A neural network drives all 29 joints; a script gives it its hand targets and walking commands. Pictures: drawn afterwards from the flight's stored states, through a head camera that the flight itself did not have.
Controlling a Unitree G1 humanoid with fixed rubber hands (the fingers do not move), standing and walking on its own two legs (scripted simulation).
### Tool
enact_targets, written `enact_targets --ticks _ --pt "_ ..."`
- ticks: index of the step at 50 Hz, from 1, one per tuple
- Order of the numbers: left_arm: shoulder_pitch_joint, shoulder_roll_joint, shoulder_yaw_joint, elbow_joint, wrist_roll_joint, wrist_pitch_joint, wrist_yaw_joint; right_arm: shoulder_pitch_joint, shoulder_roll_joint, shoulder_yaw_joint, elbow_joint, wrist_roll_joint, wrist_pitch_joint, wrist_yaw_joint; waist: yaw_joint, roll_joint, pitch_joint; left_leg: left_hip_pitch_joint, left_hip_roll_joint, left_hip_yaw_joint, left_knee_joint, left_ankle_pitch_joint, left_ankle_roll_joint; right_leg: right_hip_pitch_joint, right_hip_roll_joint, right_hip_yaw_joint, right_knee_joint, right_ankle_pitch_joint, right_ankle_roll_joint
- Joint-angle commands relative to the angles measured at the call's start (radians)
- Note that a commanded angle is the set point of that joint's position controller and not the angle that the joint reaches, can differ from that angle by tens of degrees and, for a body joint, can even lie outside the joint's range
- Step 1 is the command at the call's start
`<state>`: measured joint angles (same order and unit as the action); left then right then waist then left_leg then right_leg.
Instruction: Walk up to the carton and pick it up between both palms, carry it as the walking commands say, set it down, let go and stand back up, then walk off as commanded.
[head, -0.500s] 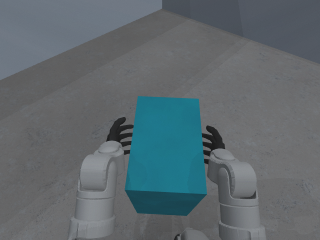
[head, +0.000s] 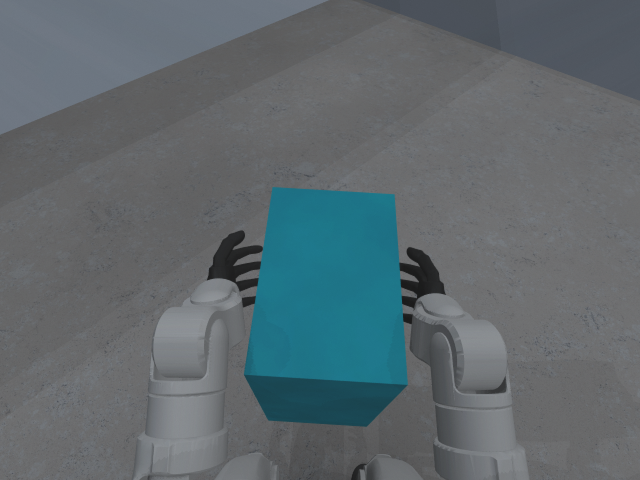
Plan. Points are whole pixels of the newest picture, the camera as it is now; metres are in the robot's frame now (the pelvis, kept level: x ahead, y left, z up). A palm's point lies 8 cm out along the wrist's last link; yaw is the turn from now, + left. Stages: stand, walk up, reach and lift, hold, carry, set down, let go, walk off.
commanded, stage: carry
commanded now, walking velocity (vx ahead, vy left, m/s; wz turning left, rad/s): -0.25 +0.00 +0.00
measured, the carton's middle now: (324, 319) +0.31 -0.01 +0.00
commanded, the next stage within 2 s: none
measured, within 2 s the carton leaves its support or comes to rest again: neither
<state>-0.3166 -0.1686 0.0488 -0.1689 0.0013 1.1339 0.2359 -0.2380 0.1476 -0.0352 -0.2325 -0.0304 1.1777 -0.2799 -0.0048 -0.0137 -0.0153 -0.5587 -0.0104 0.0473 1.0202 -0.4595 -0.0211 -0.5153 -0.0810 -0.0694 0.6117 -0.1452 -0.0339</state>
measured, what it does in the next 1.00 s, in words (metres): walks backwards: left foot, then right foot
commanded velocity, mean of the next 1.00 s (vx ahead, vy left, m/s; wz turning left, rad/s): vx -0.25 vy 0.00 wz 0.00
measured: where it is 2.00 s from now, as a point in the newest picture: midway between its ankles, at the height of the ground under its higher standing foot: outside the picture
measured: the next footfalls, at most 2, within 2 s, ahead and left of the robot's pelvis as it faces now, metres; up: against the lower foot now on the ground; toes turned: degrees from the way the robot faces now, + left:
left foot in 0.10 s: -0.02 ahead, +0.12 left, +0.00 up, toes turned +3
right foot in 0.42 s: -0.19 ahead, -0.12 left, +0.00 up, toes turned -3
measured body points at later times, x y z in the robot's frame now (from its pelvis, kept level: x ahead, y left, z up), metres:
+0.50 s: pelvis -0.22 -0.01 +0.00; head -0.21 -0.05 +0.45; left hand +0.08 +0.11 +0.09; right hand +0.08 -0.13 +0.07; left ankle -0.08 +0.12 -0.72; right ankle -0.23 -0.12 -0.72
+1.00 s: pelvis -0.44 -0.02 +0.00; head -0.41 -0.02 +0.45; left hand -0.14 +0.12 +0.07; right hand -0.13 -0.12 +0.06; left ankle -0.35 +0.09 -0.72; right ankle -0.44 -0.13 -0.70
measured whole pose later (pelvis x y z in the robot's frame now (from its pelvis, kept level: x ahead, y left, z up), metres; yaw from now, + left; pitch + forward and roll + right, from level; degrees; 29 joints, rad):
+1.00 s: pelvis -0.44 -0.02 +0.00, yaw -1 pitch +3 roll +1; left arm -0.25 -0.15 0.06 -0.26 0.00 1.15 0.25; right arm -0.27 0.15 0.01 -0.21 -0.03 1.17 -0.27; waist 0.05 0.00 -0.02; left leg -0.47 0.01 0.08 0.57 -0.16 0.03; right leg -0.47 -0.04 -0.04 0.84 -0.44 0.03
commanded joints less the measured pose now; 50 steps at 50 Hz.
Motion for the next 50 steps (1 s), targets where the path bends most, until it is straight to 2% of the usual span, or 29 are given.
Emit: enact_targets --ticks 1,3,4,5,6,10,13,14,17,19,20,21,22,23,24,26,29,31,34,35,36,38,39,42,43,45,46,47,50 --pt "-0.222 -1.030 -0.416 -0.137 -0.199 -0.036 -0.139 -0.582 0.982 0.498 -0.275 0.313 -0.092 0.155 0.014 -0.181 -0.506 0.174 -0.030 0.041 -0.365 0.057 0.017 0.356 -0.212 0.239 -0.261 -0.031 -0.080" --pt "-0.143 -1.000 -0.408 -0.066 -0.146 -0.025 -0.119 -0.552 0.999 0.500 -0.211 0.325 -0.075 0.170 0.000 -0.118 -0.478 0.376 0.043 -0.031 -0.687 0.177 0.038 0.232 -0.165 0.189 -0.203 -0.072 -0.011" --pt "-0.138 -0.978 -0.402 -0.086 -0.148 -0.029 -0.116 -0.532 0.975 0.488 -0.195 0.314 -0.072 0.172 -0.005 0.083 -0.467 0.483 0.205 -0.245 -0.715 0.174 0.080 0.071 -0.093 0.097 -0.057 -0.128 0.048" --pt "-0.155 -0.962 -0.392 -0.064 -0.127 -0.015 -0.111 -0.512 0.966 0.480 -0.142 0.308 -0.058 0.181 0.001 0.332 -0.395 0.466 0.418 -0.486 -0.714 0.396 0.147 -0.128 -0.002 0.015 0.154 -0.345 0.085" --pt "-0.212 -0.957 -0.403 -0.089 -0.125 -0.020 -0.114 -0.531 0.972 0.492 -0.158 0.312 -0.063 0.193 -0.006 0.277 -0.352 0.333 0.482 -0.454 -0.686 0.585 0.244 -0.107 0.002 0.017 0.381 -0.415 0.092" --pt "-0.363 -1.036 -0.484 -0.184 -0.230 -0.052 -0.142 -0.532 1.017 0.466 -0.206 0.294 -0.093 0.201 0.010 0.139 -0.353 0.224 0.291 -0.171 -0.672 0.389 0.147 -0.024 0.038 0.069 0.585 -0.243 0.054" --pt "-0.419 -1.046 -0.507 -0.236 -0.280 -0.056 -0.142 -0.584 0.966 0.429 -0.297 0.274 -0.107 0.185 0.006 0.131 -0.370 0.279 0.268 -0.175 -0.713 0.265 0.118 0.011 0.069 0.013 0.412 -0.262 0.067" --pt "-0.385 -1.036 -0.503 -0.226 -0.287 -0.049 -0.141 -0.583 0.940 0.415 -0.312 0.265 -0.109 0.170 0.005 0.201 -0.389 0.298 0.290 -0.188 -0.704 0.309 0.125 0.044 0.065 0.017 0.339 -0.282 0.063" --pt "-0.326 -1.044 -0.532 -0.176 -0.312 -0.019 -0.143 -0.455 0.914 0.375 -0.259 0.195 -0.096 0.135 -0.003 0.227 -0.479 0.432 0.293 -0.211 -0.657 0.362 0.132 0.146 0.056 0.035 0.046 -0.289 0.065" --pt "-0.251 -1.033 -0.503 -0.142 -0.296 -0.005 -0.147 -0.405 0.903 0.382 -0.238 0.186 -0.088 0.126 0.006 0.113 -0.535 0.516 0.241 -0.151 -0.527 0.514 0.104 0.283 0.033 0.031 -0.299 -0.145 0.067" --pt "-0.264 -1.020 -0.512 -0.156 -0.300 -0.002 -0.151 -0.352 0.891 0.368 -0.192 0.164 -0.081 0.123 -0.003 0.085 -0.514 0.419 0.197 -0.147 -0.476 0.538 0.063 0.356 -0.046 0.144 -0.277 -0.011 0.048" --pt "-0.281 -1.016 -0.508 -0.159 -0.305 -0.006 -0.155 -0.338 0.900 0.366 -0.186 0.158 -0.079 0.120 -0.008 -0.079 -0.542 0.273 0.134 -0.093 -0.390 0.466 0.013 0.454 -0.163 0.306 -0.194 0.315 0.008" --pt "-0.277 -1.015 -0.510 -0.146 -0.288 -0.006 -0.163 -0.388 0.902 0.389 -0.213 0.163 -0.078 0.127 -0.014 -0.222 -0.450 0.105 0.054 -0.003 -0.306 0.163 -0.011 0.455 -0.252 0.362 -0.150 0.542 -0.038" --pt "-0.206 -1.039 -0.475 -0.116 -0.264 -0.022 -0.161 -0.407 0.949 0.452 -0.222 0.200 -0.077 0.139 0.018 -0.425 -0.469 0.038 0.008 -0.017 -0.115 -0.034 -0.013 0.438 -0.311 0.417 -0.191 0.568 -0.118" --pt "-0.234 -1.058 -0.466 -0.136 -0.264 -0.024 -0.169 -0.486 0.938 0.444 -0.285 0.212 -0.081 0.147 0.026 -0.315 -0.401 -0.026 -0.008 -0.056 0.126 -0.060 -0.007 0.375 -0.319 0.406 -0.212 0.639 -0.167" --pt "-0.293 -1.036 -0.431 -0.154 -0.239 -0.025 -0.173 -0.555 0.999 0.486 -0.227 0.248 -0.071 0.156 0.021 -0.198 -0.323 -0.032 -0.015 -0.083 0.251 -0.036 0.001 0.317 -0.246 0.274 -0.233 0.398 -0.152" --pt "-0.300 -1.037 -0.436 -0.182 -0.232 -0.031 -0.161 -0.530 0.982 0.490 -0.242 0.285 -0.072 0.167 0.000 -0.135 -0.369 -0.033 0.010 -0.008 -0.038 -0.031 0.000 0.426 -0.222 0.236 -0.135 0.609 -0.128" --pt "-0.280 -1.045 -0.430 -0.179 -0.215 -0.041 -0.145 -0.577 1.000 0.511 -0.284 0.321 -0.084 0.168 0.009 -0.158 -0.432 0.011 -0.006 0.016 -0.203 -0.004 -0.004 0.527 -0.196 0.193 -0.100 0.706 -0.116" --pt "-0.183 -1.017 -0.392 -0.120 -0.169 -0.038 -0.123 -0.556 0.984 0.509 -0.263 0.334 -0.075 0.171 0.007 -0.168 -0.492 0.148 -0.024 0.010 -0.512 0.081 0.009 0.527 -0.207 0.263 -0.095 0.590 -0.114" --pt "-0.188 -1.013 -0.403 -0.153 -0.175 -0.040 -0.117 -0.508 1.002 0.510 -0.249 0.335 -0.070 0.176 -0.003 -0.148 -0.508 0.260 0.002 0.014 -0.668 0.197 0.014 0.462 -0.196 0.243 -0.096 0.480 -0.072" --pt "-0.146 -0.988 -0.401 -0.138 -0.161 -0.038 -0.112 -0.481 1.005 0.508 -0.214 0.333 -0.066 0.181 -0.004 -0.116 -0.535 0.402 0.065 -0.055 -0.738 0.292 0.039 0.386 -0.166 0.227 -0.083 0.406 -0.032" --pt "-0.116 -0.969 -0.402 -0.100 -0.137 -0.026 -0.107 -0.512 0.960 0.491 -0.225 0.325 -0.072 0.184 0.009 0.253 -0.527 0.634 0.367 -0.353 -0.583 0.823 0.129 0.000 -0.023 0.060 0.107 -0.124 0.071" --pt "-0.154 -0.978 -0.436 -0.114 -0.153 -0.025 -0.112 -0.443 0.968 0.468 -0.169 0.300 -0.071 0.190 -0.002 0.331 -0.473 0.537 0.418 -0.344 -0.578 0.989 0.214 -0.055 0.022 0.010 0.267 -0.405 0.075" --pt "-0.352 -1.014 -0.511 -0.239 -0.222 -0.041 -0.139 -0.488 1.014 0.463 -0.195 0.284 -0.086 0.201 -0.004 0.225 -0.385 0.317 0.317 -0.195 -0.644 0.614 0.190 0.023 0.033 0.046 0.448 -0.316 0.067" --pt "-0.339 -1.015 -0.505 -0.243 -0.236 -0.047 -0.143 -0.469 1.003 0.467 -0.204 0.272 -0.087 0.199 0.002 0.129 -0.400 0.368 0.295 -0.153 -0.614 0.639 0.168 0.004 0.023 0.051 0.390 -0.278 0.059" --pt "-0.387 -1.025 -0.524 -0.284 -0.280 -0.049 -0.144 -0.504 0.988 0.450 -0.259 0.268 -0.097 0.185 0.003 0.106 -0.437 0.424 0.297 -0.166 -0.589 0.744 0.163 0.015 0.041 0.038 0.304 -0.319 0.063" --pt "-0.407 -1.019 -0.543 -0.316 -0.306 -0.048 -0.147 -0.501 0.964 0.421 -0.287 0.257 -0.105 0.178 -0.001 0.192 -0.455 0.460 0.295 -0.182 -0.598 0.717 0.157 0.049 0.057 0.014 0.238 -0.320 0.070" --pt "-0.396 -1.039 -0.549 -0.278 -0.325 -0.034 -0.150 -0.461 0.961 0.395 -0.256 0.223 -0.097 0.161 -0.001 0.144 -0.462 0.454 0.296 -0.200 -0.620 0.644 0.151 0.089 0.063 0.007 0.183 -0.325 0.071" --pt "-0.332 -1.046 -0.562 -0.248 -0.338 -0.020 -0.159 -0.421 0.917 0.378 -0.286 0.188 -0.103 0.133 0.009 0.135 -0.528 0.450 0.240 -0.141 -0.525 0.534 0.119 0.271 0.028 0.041 -0.202 -0.122 0.071"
